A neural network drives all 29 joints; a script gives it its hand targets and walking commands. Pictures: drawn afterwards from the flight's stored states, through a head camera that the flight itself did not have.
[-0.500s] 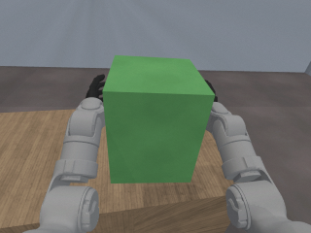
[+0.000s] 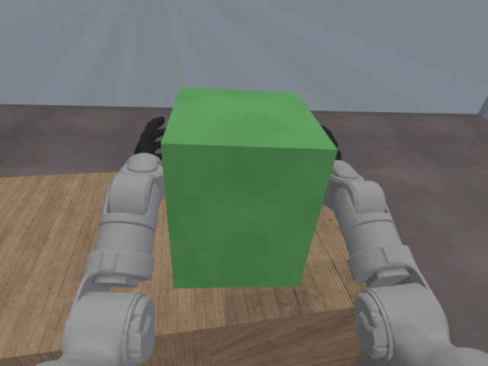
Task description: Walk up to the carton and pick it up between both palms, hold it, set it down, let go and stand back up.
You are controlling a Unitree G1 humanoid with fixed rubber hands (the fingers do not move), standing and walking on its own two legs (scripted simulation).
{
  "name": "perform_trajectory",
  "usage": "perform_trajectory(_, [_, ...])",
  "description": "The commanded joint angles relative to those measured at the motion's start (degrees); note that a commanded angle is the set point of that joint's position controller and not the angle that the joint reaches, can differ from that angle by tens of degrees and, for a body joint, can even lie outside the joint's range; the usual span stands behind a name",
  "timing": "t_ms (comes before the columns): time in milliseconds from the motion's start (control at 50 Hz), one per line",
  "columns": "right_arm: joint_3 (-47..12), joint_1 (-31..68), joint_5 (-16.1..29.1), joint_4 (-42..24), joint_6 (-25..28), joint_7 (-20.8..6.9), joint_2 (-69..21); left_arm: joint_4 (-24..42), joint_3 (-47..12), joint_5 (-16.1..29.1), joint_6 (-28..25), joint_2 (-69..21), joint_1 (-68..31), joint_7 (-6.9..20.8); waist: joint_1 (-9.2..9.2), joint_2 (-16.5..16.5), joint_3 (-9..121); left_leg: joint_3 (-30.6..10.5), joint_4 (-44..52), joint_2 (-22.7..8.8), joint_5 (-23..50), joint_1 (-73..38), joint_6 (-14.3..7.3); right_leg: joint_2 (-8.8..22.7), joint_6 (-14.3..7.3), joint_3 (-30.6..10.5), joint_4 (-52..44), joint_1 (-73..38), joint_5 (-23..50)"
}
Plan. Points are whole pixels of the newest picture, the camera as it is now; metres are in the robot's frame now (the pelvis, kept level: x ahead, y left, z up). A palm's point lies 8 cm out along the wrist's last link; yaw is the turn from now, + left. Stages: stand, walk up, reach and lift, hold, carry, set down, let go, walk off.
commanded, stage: hold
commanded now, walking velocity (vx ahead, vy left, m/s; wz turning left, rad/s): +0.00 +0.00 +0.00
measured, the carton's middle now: (238, 185) +0.37 +0.00 +0.19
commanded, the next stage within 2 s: set down in 0.16 s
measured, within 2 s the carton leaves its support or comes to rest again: neither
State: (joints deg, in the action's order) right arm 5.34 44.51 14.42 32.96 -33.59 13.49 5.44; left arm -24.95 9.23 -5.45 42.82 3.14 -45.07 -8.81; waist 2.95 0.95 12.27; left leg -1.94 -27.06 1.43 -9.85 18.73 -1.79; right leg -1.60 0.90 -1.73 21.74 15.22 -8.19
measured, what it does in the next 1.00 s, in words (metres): stands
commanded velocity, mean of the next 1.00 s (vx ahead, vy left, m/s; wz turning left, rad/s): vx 0.00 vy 0.00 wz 0.00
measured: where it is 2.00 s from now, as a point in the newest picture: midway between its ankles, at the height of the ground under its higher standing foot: outside the picture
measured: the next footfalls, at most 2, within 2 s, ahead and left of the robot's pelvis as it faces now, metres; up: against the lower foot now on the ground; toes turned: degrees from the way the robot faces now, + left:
none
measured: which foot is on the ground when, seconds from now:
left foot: down 0.00-1.00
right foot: down 0.00-1.00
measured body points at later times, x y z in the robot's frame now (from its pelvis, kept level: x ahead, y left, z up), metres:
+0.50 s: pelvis +0.00 +0.00 +0.00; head -0.06 +0.02 +0.45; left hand +0.41 +0.15 +0.22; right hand +0.39 -0.14 +0.22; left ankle +0.04 +0.09 -0.74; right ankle +0.03 -0.13 -0.74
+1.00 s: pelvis +0.04 +0.01 +0.01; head +0.03 +0.03 +0.45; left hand +0.45 +0.13 +0.15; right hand +0.40 -0.16 +0.12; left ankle +0.05 +0.09 -0.74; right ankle +0.03 -0.13 -0.74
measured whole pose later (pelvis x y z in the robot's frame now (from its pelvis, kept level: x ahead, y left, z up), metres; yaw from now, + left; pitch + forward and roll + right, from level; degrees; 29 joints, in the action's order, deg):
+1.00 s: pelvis +0.04 +0.01 +0.01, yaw +0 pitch +2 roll -2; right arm 6.4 26.9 11.1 27.4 -8.9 14.5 0.0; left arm -27.6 5.8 -7.9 23.0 1.6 -39.5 -4.4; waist 2.9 1.0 3.7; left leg -2.0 -25.1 1.3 -11.8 15.3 -2.0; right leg -1.6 1.4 -1.7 15.7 10.0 -8.0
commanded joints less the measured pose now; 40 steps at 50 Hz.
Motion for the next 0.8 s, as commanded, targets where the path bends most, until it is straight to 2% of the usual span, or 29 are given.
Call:
perform_trajectory(0, [-26.6,60.1,12.6,-25.4,3.6,-7.4,-43.9,20.8,-25.8,9.6,-5.2,-47.1,-52.2,8.3,-1.92,-7.0,30.1,-3.4,4.6,-1.5,12.6,-19.5,4.5,-4.4,-1.1,1.4,-3.8,-11.5,7.3])
perform_trajectory(140, [-26.6,60.1,12.6,-25.4,3.6,-7.4,-43.9,20.7,-25.8,9.6,-5.1,-47.1,-52.1,8.3,-1.95,-7.0,30.0,-3.4,4.6,-1.5,12.6,-19.5,4.5,-4.4,-1.1,1.4,-3.9,-11.5,7.3])
perform_trajectory(160, [-28.1,60.0,15.2,-24.7,3.4,-6.9,-44.1,20.4,-27.7,9.5,-4.2,-49.1,-52.4,9.7,0.14,-7.9,28.0,-2.7,5.3,-0.5,10.6,-21.6,3.2,-4.5,-1.0,1.1,-4.1,-12.4,5.9])
perform_trajectory(260, [-24.9,64.5,13.1,-24.5,5.4,-6.9,-44.4,17.4,-25.5,9.7,-6.4,-48.6,-54.9,10.3,-0.33,-7.6,28.3,-2.8,5.8,-0.5,8.0,-19.5,3.1,-3.9,-1.0,1.2,-4.4,-11.4,4.2])
perform_trajectory(340, [-18.8,65.2,8.0,-16.0,8.5,-7.6,-42.5,8.6,-19.4,6.9,-9.1,-46.4,-55.6,11.3,-0.36,-6.7,21.7,-2.4,7.6,-0.8,0.1,-16.4,2.7,-3.2,-1.5,1.4,-5.7,-9.8,-2.5])
perform_trajectory(440, [-6.3,58.2,-4.3,-0.1,15.4,-9.8,-40.2,-11.1,-6.6,-2.0,-14.2,-40.4,-51.0,15.5,0.4,-3.5,9.3,-0.1,12.6,-1.1,-15.6,-10.9,1.4,-1.8,-1.4,2.2,-7.6,-9.9,-15.2])
perform_trajectory(480, [-3.2,56.7,-8.0,1.9,18.3,-10.0,-38.9,-14.2,-5.0,-4.2,-16.4,-39.1,-49.4,16.8,0.95,-2.6,8.8,0.6,13.3,-1.0,-15.9,-11.7,1.2,-1.8,-1.1,2.7,-7.7,-12.0,-14.3])
perform_trajectory(520, [-3.3,56.8,-10.1,1.5,21.4,-9.7,-38.9,-14.3,-5.7,-4.5,-18.8,-38.9,-49.1,17.4,1.18,-2.1,11.2,1.1,12.7,-0.8,-11.4,-14.5,1.6,-1.6,-0.7,3.2,-7.7,-14.0,-9.8])
perform_trajectory(580, [-7.7,56.7,-10.3,-2.7,25.5,-9.1,-41.1,-10.3,-10.6,-2.4,-22.3,-40.8,-48.9,16.8,1.67,-2.5,18.9,1.2,9.9,-0.8,-0.2,-21.3,2.9,-1.7,-0.2,4.1,-7.4,-15.1,-0.9])
perform_trajectory(640, [-15.3,56.0,-7.6,-10.0,28.9,-8.1,-43.8,-4.8,-18.3,1.7,-25.1,-44.5,-47.2,15.3,2.23,-3.7,30.2,0.6,5.5,-0.7,13.8,-27.4,4.2,-2.1,0.0,4.7,-6.4,-16.6,10.4])
perform_trajectory(700, [-23.8,54.3,-4.2,-18.7,30.8,-7.1,-45.9,0.1,-24.2,4.2,-26.3,-46.6,-41.6,14.1,1.52,-3.1,37.2,0.3,1.7,-0.6,26.5,-29.7,4.8,-2.2,0.3,4.5,-4.8,-20.7,23.3])
perform_trajectory(740, [-29.0,53.6,-1.8,-24.6,31.3,-6.3,-47.0,3.2,-27.4,5.3,-26.1,-47.6,-38.0,13.6,1.06,-1.9,38.6,-0.1,0.4,-0.3,31.6,-29.3,4.9,-1.8,0.7,3.7,-3.6,-24.6,32.7])
perform_trajectory(780, [-32.2,52.9,0.2,-30.0,31.6,-5.7,-47.7,6.4,-29.2,5.9,-25.5,-48.3,-35.4,13.4,0.54,-1.2,38.0,-0.4,0.0,-0.1,33.8,-28.0,4.7,-1.5,1.3,2.9,-2.5,-27.2,39.0])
